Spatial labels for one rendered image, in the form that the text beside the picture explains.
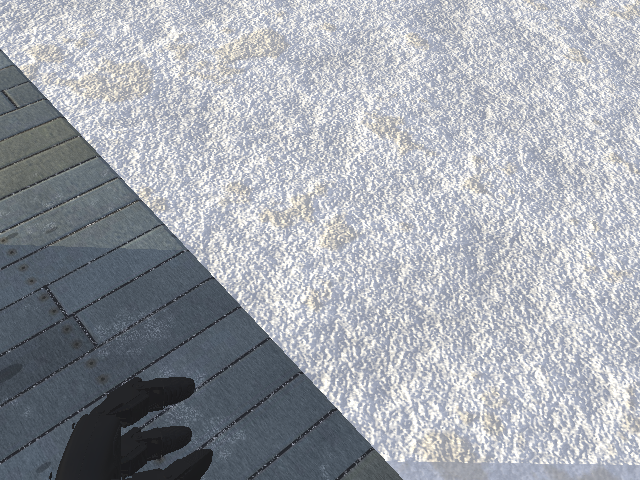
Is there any robot left hand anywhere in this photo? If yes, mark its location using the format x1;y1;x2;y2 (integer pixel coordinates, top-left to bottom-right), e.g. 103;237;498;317
49;377;213;480

